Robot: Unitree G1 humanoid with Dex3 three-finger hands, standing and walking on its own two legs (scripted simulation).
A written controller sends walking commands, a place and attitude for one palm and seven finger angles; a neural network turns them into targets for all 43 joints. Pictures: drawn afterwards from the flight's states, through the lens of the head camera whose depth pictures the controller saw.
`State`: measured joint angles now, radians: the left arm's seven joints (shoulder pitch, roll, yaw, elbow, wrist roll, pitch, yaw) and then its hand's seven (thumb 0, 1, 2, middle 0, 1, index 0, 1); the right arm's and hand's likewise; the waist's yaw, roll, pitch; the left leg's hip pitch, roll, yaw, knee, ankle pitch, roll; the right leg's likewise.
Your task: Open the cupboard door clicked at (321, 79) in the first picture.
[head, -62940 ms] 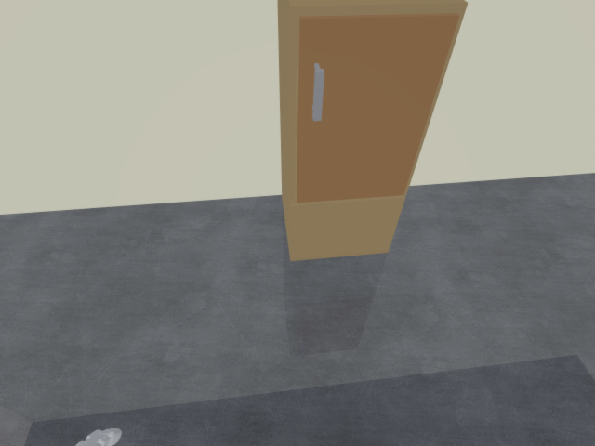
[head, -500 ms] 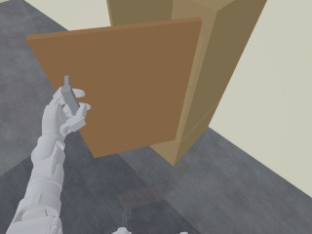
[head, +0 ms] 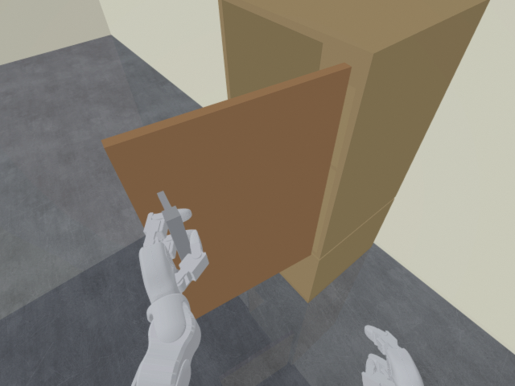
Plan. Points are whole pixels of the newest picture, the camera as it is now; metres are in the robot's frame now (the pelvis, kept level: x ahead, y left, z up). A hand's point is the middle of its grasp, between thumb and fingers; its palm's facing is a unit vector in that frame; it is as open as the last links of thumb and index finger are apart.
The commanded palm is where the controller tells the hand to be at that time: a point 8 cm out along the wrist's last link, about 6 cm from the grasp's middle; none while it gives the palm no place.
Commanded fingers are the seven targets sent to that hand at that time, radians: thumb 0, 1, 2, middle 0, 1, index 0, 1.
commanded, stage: pull the door open along its arc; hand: left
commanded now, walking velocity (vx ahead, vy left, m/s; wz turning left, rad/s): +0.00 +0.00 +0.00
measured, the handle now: (175, 230) +0.34 +0.15 +0.07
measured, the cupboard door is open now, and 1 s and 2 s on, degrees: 81 89 93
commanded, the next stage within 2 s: open thumb and fingers to let go in 0.20 s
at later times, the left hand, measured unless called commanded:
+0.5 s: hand (216, 275) +0.27 +0.08 +0.07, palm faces +0.41 -0.91 -0.01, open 6.5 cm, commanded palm +0.21 +0.12 +0.07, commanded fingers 0.00 0.13 0.57 -0.34 -1.27 -0.34 -1.27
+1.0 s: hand (207, 281) +0.26 +0.09 +0.07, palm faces +0.35 -0.93 -0.02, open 14.4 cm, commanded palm +0.21 +0.11 +0.07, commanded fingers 0.00 -0.50 0.30 -0.18 -0.50 -0.18 -0.50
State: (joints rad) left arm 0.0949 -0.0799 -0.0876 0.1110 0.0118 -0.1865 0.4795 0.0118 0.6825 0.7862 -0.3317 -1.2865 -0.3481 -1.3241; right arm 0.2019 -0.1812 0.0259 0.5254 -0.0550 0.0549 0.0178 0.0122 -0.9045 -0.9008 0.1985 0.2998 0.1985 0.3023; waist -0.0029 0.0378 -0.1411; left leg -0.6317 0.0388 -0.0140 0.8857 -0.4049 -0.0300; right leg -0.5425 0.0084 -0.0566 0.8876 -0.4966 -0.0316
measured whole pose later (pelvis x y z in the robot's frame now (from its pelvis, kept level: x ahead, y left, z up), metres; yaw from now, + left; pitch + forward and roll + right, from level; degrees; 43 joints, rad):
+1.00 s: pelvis -0.01 +0.01 -0.01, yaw +1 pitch +7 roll -1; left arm 0.25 -0.06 -0.27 -0.06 0.08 -0.13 0.54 -0.01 -0.46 0.32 -0.26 -0.94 -0.26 -0.94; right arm 0.22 -0.19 0.02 0.52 -0.05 0.00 0.00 0.02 -0.90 -0.90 0.20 0.30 0.20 0.30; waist -0.01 0.05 -0.13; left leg -0.66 0.02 -0.04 0.95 -0.43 -0.02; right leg -0.55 0.00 -0.08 0.94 -0.52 -0.03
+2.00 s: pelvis -0.01 +0.01 -0.02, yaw +0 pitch +9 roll -1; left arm 0.58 0.12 -0.15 -0.31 -0.10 -0.26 -0.01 -0.01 -0.50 0.30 -0.19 -0.32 -0.21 -0.32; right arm 0.28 -0.22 0.02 0.40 0.00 -0.05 -0.01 0.02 -0.90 -0.90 0.20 0.30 0.20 0.30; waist 0.00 0.05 -0.13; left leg -0.71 0.03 -0.02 1.01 -0.45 -0.02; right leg -0.62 0.00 -0.06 1.00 -0.54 -0.02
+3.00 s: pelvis -0.01 +0.03 -0.01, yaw +1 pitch +6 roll -3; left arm 0.67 0.25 0.10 -0.49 -0.26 -0.13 -0.17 -0.01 -0.49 0.31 -0.15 -0.30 -0.15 -0.30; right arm 0.30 -0.22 0.04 0.43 0.05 -0.11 -0.07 0.02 -0.90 -0.90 0.20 0.30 0.20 0.30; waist 0.03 0.06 -0.14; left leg -0.64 0.03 -0.03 0.97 -0.43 0.01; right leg -0.51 0.00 -0.07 0.91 -0.50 0.00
